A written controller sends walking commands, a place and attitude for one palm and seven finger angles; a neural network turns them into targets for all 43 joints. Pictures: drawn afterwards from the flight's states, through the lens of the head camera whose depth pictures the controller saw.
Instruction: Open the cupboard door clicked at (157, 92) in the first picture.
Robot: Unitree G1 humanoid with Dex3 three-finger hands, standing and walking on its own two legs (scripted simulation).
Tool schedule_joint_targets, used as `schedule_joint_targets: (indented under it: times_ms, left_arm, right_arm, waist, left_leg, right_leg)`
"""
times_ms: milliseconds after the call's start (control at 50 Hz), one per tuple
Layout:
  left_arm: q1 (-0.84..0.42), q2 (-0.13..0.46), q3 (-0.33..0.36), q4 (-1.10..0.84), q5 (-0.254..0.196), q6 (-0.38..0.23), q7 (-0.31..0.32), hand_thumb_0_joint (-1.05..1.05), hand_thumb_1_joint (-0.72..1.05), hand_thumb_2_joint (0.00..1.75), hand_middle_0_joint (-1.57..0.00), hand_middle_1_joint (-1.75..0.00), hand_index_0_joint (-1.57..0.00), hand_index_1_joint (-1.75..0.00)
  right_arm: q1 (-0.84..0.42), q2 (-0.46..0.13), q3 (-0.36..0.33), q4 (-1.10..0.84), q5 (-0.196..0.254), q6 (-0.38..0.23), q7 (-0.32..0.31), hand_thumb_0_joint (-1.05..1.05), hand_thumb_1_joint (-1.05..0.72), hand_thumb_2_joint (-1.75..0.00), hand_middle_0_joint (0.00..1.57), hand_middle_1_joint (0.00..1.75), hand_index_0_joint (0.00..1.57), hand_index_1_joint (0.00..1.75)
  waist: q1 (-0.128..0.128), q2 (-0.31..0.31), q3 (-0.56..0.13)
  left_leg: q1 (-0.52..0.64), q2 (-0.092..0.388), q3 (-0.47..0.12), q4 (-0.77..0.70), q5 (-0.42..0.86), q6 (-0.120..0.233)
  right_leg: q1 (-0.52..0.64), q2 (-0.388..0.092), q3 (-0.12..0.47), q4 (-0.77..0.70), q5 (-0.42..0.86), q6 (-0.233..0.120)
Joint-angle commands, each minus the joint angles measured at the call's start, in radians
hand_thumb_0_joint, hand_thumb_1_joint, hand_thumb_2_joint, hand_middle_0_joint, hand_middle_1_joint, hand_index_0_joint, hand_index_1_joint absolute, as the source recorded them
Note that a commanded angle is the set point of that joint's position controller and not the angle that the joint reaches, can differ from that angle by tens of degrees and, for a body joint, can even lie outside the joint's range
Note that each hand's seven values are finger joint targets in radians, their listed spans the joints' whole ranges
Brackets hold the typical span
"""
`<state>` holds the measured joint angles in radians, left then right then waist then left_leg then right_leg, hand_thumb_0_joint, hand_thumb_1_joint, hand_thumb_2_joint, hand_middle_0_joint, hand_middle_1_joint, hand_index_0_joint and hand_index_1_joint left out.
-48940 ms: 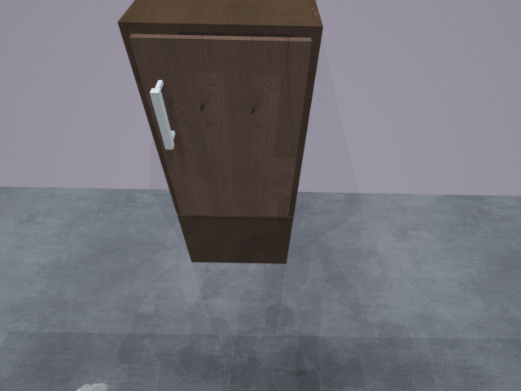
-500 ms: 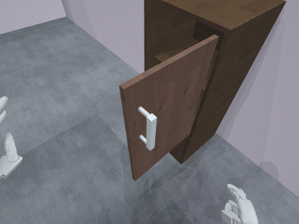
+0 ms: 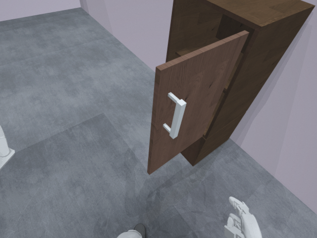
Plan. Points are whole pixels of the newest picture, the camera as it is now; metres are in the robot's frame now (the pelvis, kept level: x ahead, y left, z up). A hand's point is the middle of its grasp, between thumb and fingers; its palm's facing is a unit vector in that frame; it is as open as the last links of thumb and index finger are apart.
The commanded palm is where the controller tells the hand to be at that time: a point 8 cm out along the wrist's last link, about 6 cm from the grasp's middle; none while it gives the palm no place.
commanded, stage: step back with the hand held close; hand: left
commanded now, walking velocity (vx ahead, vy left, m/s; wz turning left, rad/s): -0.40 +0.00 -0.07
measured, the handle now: (172, 116) +0.45 -0.01 +0.03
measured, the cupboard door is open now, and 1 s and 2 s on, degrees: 91 91 91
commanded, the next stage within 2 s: stop stepping back and stand still in 0.04 s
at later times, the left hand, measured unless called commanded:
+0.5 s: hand out of the picture +0.11 +0.25 +0.18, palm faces +0.26 -0.80 -0.54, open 7.4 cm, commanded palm +0.07 +0.30 +0.18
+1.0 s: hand out of the picture +0.10 +0.28 +0.17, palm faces +0.35 -0.77 -0.53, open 7.4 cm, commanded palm none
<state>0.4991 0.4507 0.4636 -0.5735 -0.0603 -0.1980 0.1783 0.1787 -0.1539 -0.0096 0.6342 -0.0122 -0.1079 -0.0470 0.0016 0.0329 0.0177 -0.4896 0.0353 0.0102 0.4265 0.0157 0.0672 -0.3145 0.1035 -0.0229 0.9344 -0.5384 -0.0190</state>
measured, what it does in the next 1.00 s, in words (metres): walks backwards: right foot, then left foot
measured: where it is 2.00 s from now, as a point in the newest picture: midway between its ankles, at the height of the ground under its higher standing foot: outside the picture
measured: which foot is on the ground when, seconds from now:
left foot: down 0.00-0.08, up 0.10-0.20, down 0.22-0.46, up 0.48-0.68, down 0.70-1.00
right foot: up 0.00-0.08, down 0.10-0.22, up 0.24-0.46, down 0.48-1.00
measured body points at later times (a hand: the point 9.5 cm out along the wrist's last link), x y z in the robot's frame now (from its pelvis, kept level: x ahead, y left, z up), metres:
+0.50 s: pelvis -0.10 +0.02 +0.01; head -0.10 +0.04 +0.46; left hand +0.09 +0.30 +0.21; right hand +0.02 -0.23 -0.07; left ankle +0.05 +0.08 -0.71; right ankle -0.13 -0.05 -0.73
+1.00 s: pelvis -0.11 +0.03 +0.00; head -0.11 +0.02 +0.45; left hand +0.08 +0.32 +0.20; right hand +0.01 -0.20 -0.11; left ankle -0.12 +0.16 -0.71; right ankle -0.11 -0.04 -0.73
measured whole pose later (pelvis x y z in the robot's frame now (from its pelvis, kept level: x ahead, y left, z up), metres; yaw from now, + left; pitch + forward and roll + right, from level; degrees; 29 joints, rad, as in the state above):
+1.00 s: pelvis -0.11 +0.03 +0.00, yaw -4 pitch +0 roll +0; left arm 0.58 0.42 0.42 -0.46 -0.03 -0.21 0.15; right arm 0.25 -0.18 0.01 0.68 0.00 -0.13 -0.05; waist 0.00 0.04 0.01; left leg -0.32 0.03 0.00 0.77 -0.40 0.00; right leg -0.26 0.04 -0.08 0.55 -0.28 -0.07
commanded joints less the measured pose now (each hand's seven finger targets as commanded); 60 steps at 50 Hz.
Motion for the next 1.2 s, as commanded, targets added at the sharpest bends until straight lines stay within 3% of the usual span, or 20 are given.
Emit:
schedule_joint_targets:
  times_ms: [0,60,80,120,160,200,240,340,400,480,640,700,840,900,940,960,980,1020,1080,1180]
  left_arm:
    - [0.017,0.137,0.064,-0.201,-0.024,-0.064,-0.008,0.00,0.90,0.90,-0.20,-0.30,-0.20,-0.30]
    - [-0.056,0.222,0.099,-0.231,-0.018,-0.096,-0.009,0.00,0.90,0.90,-0.20,-0.30,-0.20,-0.30]
    - [-0.093,0.267,0.139,-0.210,0.000,-0.103,-0.001,0.00,0.90,0.90,-0.20,-0.30,-0.20,-0.30]
    - [-0.094,0.160,0.039,-0.131,0.011,-0.052,-0.034,0.00,0.90,0.90,-0.20,-0.30,-0.20,-0.30]
    - [-0.090,0.176,0.066,-0.153,-0.005,-0.022,-0.034,0.00,0.90,0.90,-0.20,-0.30,-0.20,-0.30]
    - [-0.104,0.205,0.100,-0.237,-0.015,-0.035,-0.032,0.00,0.90,0.90,-0.20,-0.30,-0.20,-0.30]
    - [-0.034,0.224,0.138,-0.213,-0.026,-0.051,-0.026,0.00,0.90,0.90,-0.20,-0.30,-0.20,-0.30]
    - [0.160,0.174,0.126,-0.263,-0.001,-0.020,-0.008,0.00,0.90,0.90,-0.20,-0.30,-0.20,-0.30]
    - [0.189,0.155,0.095,-0.202,0.004,0.009,-0.008,0.00,0.90,0.90,-0.20,-0.30,-0.20,-0.30]
    - [-0.033,0.226,0.139,-0.178,0.002,0.006,-0.015,0.00,0.90,0.90,-0.20,-0.30,-0.20,-0.30]
    - [-0.156,0.146,0.028,-0.110,0.042,-0.038,0.013,0.00,0.90,0.90,-0.20,-0.30,-0.20,-0.30]
    - [-0.111,0.169,0.077,-0.187,0.039,-0.071,0.006,0.00,0.90,0.90,-0.20,-0.30,-0.20,-0.30]
    - [0.099,0.144,0.110,-0.089,0.032,-0.054,-0.001,0.00,0.90,0.90,-0.20,-0.30,-0.20,-0.30]
    - [0.064,0.146,0.101,-0.015,0.018,-0.051,-0.006,0.00,0.90,0.90,-0.20,-0.30,-0.20,-0.30]
    - [0.016,0.137,0.081,-0.028,0.022,-0.058,-0.001,0.00,0.90,0.90,-0.20,-0.30,-0.20,-0.30]
    - [0.000,0.135,0.073,-0.025,0.028,-0.064,0.003,0.00,0.90,0.90,-0.20,-0.30,-0.20,-0.30]
    - [-0.118,-0.072,-0.289,0.669,0.129,0.109,-0.127,0.00,0.90,0.90,-0.20,-0.30,-0.20,-0.30]
    - [-0.115,-0.143,-0.321,0.728,0.100,0.189,-0.162,0.00,0.90,0.90,-0.20,-0.30,-0.20,-0.30]
    - [-0.167,-0.141,-0.366,0.911,0.094,0.197,-0.168,0.00,0.90,0.90,-0.20,-0.30,-0.20,-0.30]
    - [-0.246,-0.120,-0.399,1.218,0.081,0.202,-0.162,0.00,0.90,0.90,-0.20,-0.30,-0.20,-0.30]
  right_arm:
    - [-0.065,-0.160,-0.050,-0.127,-0.007,-0.052,0.009,0.00,-0.90,-0.90,0.20,0.30,0.20,0.30]
    - [-0.068,-0.133,-0.030,-0.113,-0.010,-0.015,-0.001,0.00,-0.90,-0.90,0.20,0.30,0.20,0.30]
    - [-0.090,-0.132,-0.011,-0.121,-0.030,-0.028,-0.008,0.00,-0.90,-0.90,0.20,0.30,0.20,0.30]
    - [-0.082,-0.154,-0.039,-0.139,0.011,-0.022,-0.020,0.00,-0.90,-0.90,0.20,0.30,0.20,0.30]
    - [-0.082,-0.154,-0.018,-0.148,0.022,-0.015,-0.046,0.00,-0.90,-0.90,0.20,0.30,0.20,0.30]
    - [-0.074,-0.186,-0.034,-0.162,0.014,-0.053,-0.037,0.00,-0.90,-0.90,0.20,0.30,0.20,0.30]
    - [-0.075,-0.172,-0.037,-0.162,0.001,-0.100,-0.018,0.00,-0.90,-0.90,0.20,0.30,0.20,0.30]
    - [-0.074,-0.162,-0.033,-0.182,-0.005,-0.079,-0.001,0.00,-0.90,-0.90,0.20,0.30,0.20,0.30]
    - [-0.058,-0.161,-0.044,-0.171,-0.015,-0.050,-0.011,0.00,-0.90,-0.90,0.20,0.30,0.20,0.30]
    - [-0.026,-0.181,-0.046,-0.120,-0.015,-0.009,-0.024,0.00,-0.90,-0.90,0.20,0.30,0.20,0.30]
    - [-0.035,-0.173,-0.027,-0.121,-0.001,-0.085,-0.077,0.00,-0.90,-0.90,0.20,0.30,0.20,0.30]
    - [-0.010,-0.181,-0.035,-0.132,-0.004,-0.095,-0.052,0.00,-0.90,-0.90,0.20,0.30,0.20,0.30]
    - [-0.017,-0.176,-0.033,-0.130,0.007,-0.098,-0.019,0.00,-0.90,-0.90,0.20,0.30,0.20,0.30]
    - [0.002,-0.165,-0.050,-0.126,0.016,-0.081,-0.016,0.00,-0.90,-0.90,0.20,0.30,0.20,0.30]
    - [-0.022,-0.165,-0.047,-0.124,0.018,-0.072,-0.011,0.00,-0.90,-0.90,0.20,0.30,0.20,0.30]
    - [-0.024,-0.148,-0.033,-0.118,0.015,-0.070,-0.014,0.00,-0.90,-0.90,0.20,0.30,0.20,0.30]
    - [-0.040,-0.241,-0.075,0.095,-0.004,-0.058,0.077,0.00,-0.90,-0.90,0.20,0.30,0.20,0.30]
    - [0.072,-0.118,-0.038,0.056,0.008,0.064,0.061,0.00,-0.90,-0.90,0.20,0.30,0.20,0.30]
    - [0.084,-0.160,-0.041,0.061,-0.021,0.100,0.057,0.00,-0.90,-0.90,0.20,0.30,0.20,0.30]
    - [0.006,-0.179,-0.011,0.168,-0.027,0.105,0.035,0.00,-0.90,-0.90,0.20,0.30,0.20,0.30]
  waist:
    - [0.011,0.209,-0.197]
    - [-0.001,-0.158,-0.131]
    - [0.008,-0.118,-0.111]
    - [-0.016,-0.309,-0.109]
    - [-0.041,-0.085,-0.085]
    - [0.000,0.285,-0.194]
    - [0.011,0.214,-0.204]
    - [0.021,0.273,-0.144]
    - [0.016,0.174,-0.112]
    - [-0.033,-0.212,-0.069]
    - [-0.020,-0.023,0.030]
    - [-0.021,0.272,-0.014]
    - [-0.011,0.128,-0.042]
    - [-0.019,-0.190,-0.059]
    - [-0.011,-0.167,-0.043]
    - [-0.015,-0.138,-0.039]
    - [-0.048,-0.060,0.001]
    - [-0.044,-0.155,-0.044]
    - [-0.033,-0.294,-0.051]
    - [-0.005,0.026,-0.068]
  left_leg:
    - [0.177,0.162,-0.120,-0.271,-0.435,-0.103]
    - [0.328,-0.003,0.005,0.351,-0.321,-0.132]
    - [0.224,-0.007,0.019,0.415,-0.383,-0.125]
    - [0.170,-0.029,-0.013,0.427,-0.344,-0.102]
    - [0.308,-0.033,-0.007,0.102,-0.041,-0.081]
    - [0.444,0.205,-0.305,-0.133,0.313,0.025]
    - [0.297,0.268,-0.479,-0.317,-0.429,0.018]
    - [0.078,0.121,-0.153,-0.423,-0.664,-0.107]
    - [-0.008,0.059,-0.038,-0.290,-0.591,-0.139]
    - [0.092,-0.025,-0.033,0.686,-0.339,-0.110]
    - [0.277,-0.003,0.069,0.021,-0.419,-0.029]
    - [0.338,0.281,-0.396,-0.184,-0.394,0.102]
    - [0.093,0.127,-0.067,-0.002,-0.243,0.003]
    - [0.047,-0.012,0.021,0.289,-0.419,-0.064]
    - [0.013,-0.008,-0.026,0.481,-0.460,-0.067]
    - [0.023,0.011,-0.044,0.442,-0.460,-0.064]
    - [-0.069,0.064,-0.022,0.522,-0.503,-0.053]
    - [0.087,-0.009,0.042,0.355,-0.453,-0.065]
    - [0.215,0.011,-0.005,0.145,-0.145,-0.031]
    - [0.206,0.090,-0.081,0.043,0.056,-0.021]
  right_leg:
    - [0.169,-0.007,-0.056,-0.475,-0.015,-0.038]
    - [-0.150,-0.407,0.333,-0.799,0.375,-0.143]
    - [-0.091,-0.429,0.269,-0.708,0.718,-0.149]
    - [0.004,-0.327,0.143,-0.562,0.896,-0.098]
    - [-0.002,-0.224,0.035,-0.380,0.779,-0.015]
    - [-0.029,-0.029,0.038,-0.105,0.007,0.030]
    - [-0.002,-0.018,0.118,0.022,-0.076,0.017]
    - [0.250,0.029,-0.066,-0.218,0.043,-0.009]
    - [0.401,0.006,-0.088,-0.503,0.032,-0.037]
    - [-0.203,-0.455,0.331,-0.814,-0.171,-0.206]
    - [-0.060,-0.264,0.154,-0.576,-0.094,-0.101]
    - [-0.164,-0.086,-0.030,-0.145,0.014,0.018]
    - [0.227,-0.089,-0.043,-0.482,0.276,0.021]
    - [0.164,-0.305,0.365,-0.648,0.197,-0.081]
    - [0.145,-0.401,0.445,-0.692,0.274,-0.148]
    - [0.158,-0.398,0.373,-0.661,0.368,-0.153]
    - [0.088,-0.459,0.135,-0.466,0.793,-0.173]
    - [0.050,-0.328,0.042,-0.438,0.724,-0.143]
    - [0.021,-0.295,0.008,-0.380,0.637,-0.063]
    - [0.131,-0.229,0.020,-0.421,0.500,-0.009]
